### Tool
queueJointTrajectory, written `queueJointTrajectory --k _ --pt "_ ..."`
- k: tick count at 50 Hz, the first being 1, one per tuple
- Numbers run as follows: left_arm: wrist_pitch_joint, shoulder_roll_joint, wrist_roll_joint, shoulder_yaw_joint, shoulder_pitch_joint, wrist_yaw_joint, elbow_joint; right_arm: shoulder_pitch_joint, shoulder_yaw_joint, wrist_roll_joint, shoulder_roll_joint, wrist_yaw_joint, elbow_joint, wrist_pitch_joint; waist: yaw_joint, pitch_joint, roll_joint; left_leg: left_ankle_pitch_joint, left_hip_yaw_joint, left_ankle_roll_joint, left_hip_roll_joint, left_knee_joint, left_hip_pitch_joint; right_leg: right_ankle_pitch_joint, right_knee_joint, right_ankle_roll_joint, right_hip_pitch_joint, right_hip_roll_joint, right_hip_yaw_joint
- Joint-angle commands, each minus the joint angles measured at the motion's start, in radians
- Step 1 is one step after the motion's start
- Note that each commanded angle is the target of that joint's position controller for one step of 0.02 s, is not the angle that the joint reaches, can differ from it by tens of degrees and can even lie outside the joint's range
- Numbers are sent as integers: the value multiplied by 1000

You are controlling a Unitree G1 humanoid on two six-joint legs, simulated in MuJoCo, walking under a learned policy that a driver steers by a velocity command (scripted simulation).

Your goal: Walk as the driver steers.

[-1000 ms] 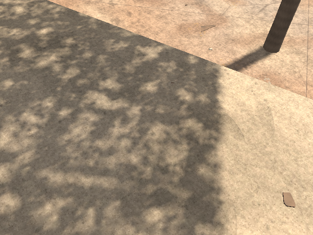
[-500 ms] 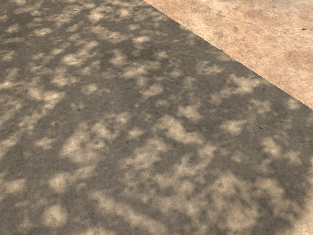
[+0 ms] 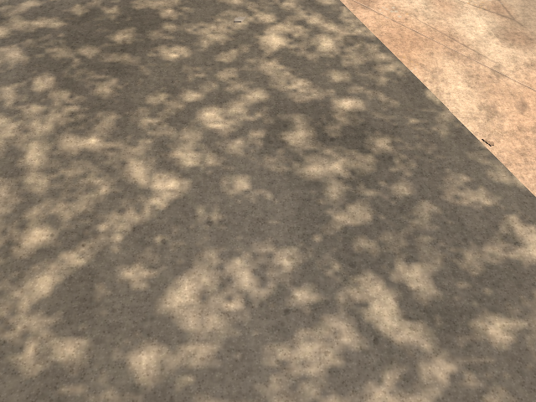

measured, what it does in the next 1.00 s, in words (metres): walks ahead, turning left: right foot, then left foot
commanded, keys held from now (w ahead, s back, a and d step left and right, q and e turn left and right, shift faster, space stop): w+q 0.30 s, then w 0.34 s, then no key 0.36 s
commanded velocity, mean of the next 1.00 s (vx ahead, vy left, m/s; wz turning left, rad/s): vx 0.41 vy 0.00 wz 0.31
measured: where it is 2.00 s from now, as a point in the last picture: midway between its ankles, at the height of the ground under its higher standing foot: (234, 366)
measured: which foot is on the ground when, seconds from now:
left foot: down 0.00-0.26, up 0.28-0.72, down 0.74-1.00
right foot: up 0.00-0.24, down 0.26-0.76, up 0.78-1.00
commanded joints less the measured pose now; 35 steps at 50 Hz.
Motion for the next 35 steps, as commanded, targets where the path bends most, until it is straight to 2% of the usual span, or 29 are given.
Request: queueJointTrajectory --k 1,4,7,10,11,12,13,14,15,16,17,18,19,21,23,25,28,32,34,35 --pt "-1 53 4 11 -38 1 -64 -28 -50 7 -178 -24 -68 -19 19 -70 84 208 -209 161 216 -155 25 174 -183 29 2 24 -6" --pt "-10 39 -8 1 -140 -13 -88 12 -53 12 -185 -32 -48 -12 -21 -44 108 108 -205 127 194 -146 -1 305 -376 29 71 71 -11" --pt "-22 61 -19 6 -189 -28 -108 54 -54 19 -184 -34 -24 -5 -36 -33 116 62 -270 117 221 -97 39 311 -462 12 109 91 9" --pt "-34 94 -21 21 -154 -34 -105 51 -56 18 -179 -39 -18 5 -9 -39 151 77 -350 95 246 -14 103 197 -506 -23 168 99 22" --pt "-38 103 -22 29 -105 -32 -94 40 -55 17 -173 -38 -20 9 18 -51 167 107 -362 83 239 23 105 166 -526 -41 232 104 6" --pt "-42 122 -16 43 -14 -25 -71 29 -47 15 -148 -37 -26 11 66 -97 161 162 -341 57 195 111 87 172 -564 -68 369 102 -8" --pt "-46 166 1 57 121 -18 -57 24 -25 4 -93 -32 -42 8 128 -225 97 106 -278 20 139 346 -5 142 -538 -128 611 -25 101" --pt "-35 253 17 80 243 -14 -33 147 -5 23 -29 -33 -68 0 101 -379 -184 -255 -133 -62 -10 698 -349 -50 -593 -284 979 -260 516" --pt "-28 190 -11 67 251 -23 -22 170 -11 35 -100 -36 -63 -4 98 -367 -260 -421 -129 -78 39 871 -521 -281 -682 -314 997 -329 746" --pt "-22 116 -17 47 208 -21 -32 84 -30 34 -169 -35 -54 -2 122 -225 -142 -330 -135 -85 83 926 -564 -324 -709 -273 875 -281 618" --pt "-14 89 -9 36 166 -19 -34 13 -31 21 -171 -36 -63 2 116 -143 -68 -255 -96 -89 115 917 -540 -220 -715 -242 753 -234 474" --pt "-10 68 -3 28 135 -20 -24 -35 -30 9 -154 -34 -77 -1 101 -76 -43 -208 -89 -89 136 869 -519 -100 -737 -237 642 -191 376" --pt "-11 51 3 20 121 -19 -17 -44 -31 8 -136 -28 -81 -1 77 -54 -58 -176 -88 -85 160 825 -478 -19 -759 -229 576 -157 302" --pt "-19 47 -2 19 121 -20 -1 -27 -22 16 -94 -20 -75 3 54 -51 -82 -161 -66 -85 171 751 -426 72 -797 -240 522 -129 218" --pt "-25 76 -13 26 133 -20 21 -62 -12 8 -68 -17 -88 3 50 -39 -67 -133 -46 -93 179 654 -442 158 -829 -265 511 -137 166" --pt "-22 104 -20 32 140 -18 36 -115 0 -2 -54 -11 -101 -4 58 -37 -46 -41 -21 -100 195 535 -445 222 -847 -272 520 -136 114" --pt "-10 128 -29 34 165 -15 56 -212 13 2 -38 5 -117 -20 93 -23 -40 113 26 -100 186 345 -385 263 -853 -245 512 -103 22" --pt "8 153 -41 36 245 -15 100 -320 11 13 -52 19 -149 -28 124 -3 -48 146 55 -85 156 210 -337 273 -830 -225 574 -134 8" --pt "24 161 -41 37 248 -10 116 -323 3 6 -70 24 -157 -32 103 -4 -60 109 62 -59 131 150 -295 442 -759 -198 626 -143 -1" --pt "32 169 -42 38 237 -6 119 -271 -8 -3 -88 24 -143 -35 64 -42 -66 121 78 -41 105 111 -206 588 -680 -175 640 -128 -22"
